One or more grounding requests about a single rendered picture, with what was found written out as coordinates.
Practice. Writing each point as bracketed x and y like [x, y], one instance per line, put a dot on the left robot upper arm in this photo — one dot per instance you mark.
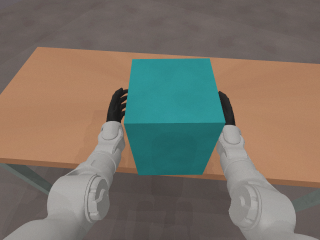
[75, 203]

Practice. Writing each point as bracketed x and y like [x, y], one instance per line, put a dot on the right robot upper arm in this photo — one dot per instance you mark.
[263, 214]

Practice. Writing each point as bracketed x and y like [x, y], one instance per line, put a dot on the left robot forearm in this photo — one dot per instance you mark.
[105, 158]

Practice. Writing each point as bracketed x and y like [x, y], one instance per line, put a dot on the left robot hand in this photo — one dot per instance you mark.
[115, 112]

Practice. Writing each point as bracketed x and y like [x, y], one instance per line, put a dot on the carton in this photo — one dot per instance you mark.
[173, 116]

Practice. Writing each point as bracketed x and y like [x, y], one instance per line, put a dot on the right robot forearm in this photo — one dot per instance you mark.
[236, 165]

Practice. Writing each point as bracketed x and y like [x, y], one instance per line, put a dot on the right robot hand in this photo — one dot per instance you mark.
[227, 109]

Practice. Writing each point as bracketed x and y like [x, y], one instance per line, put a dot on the table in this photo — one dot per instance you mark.
[52, 112]

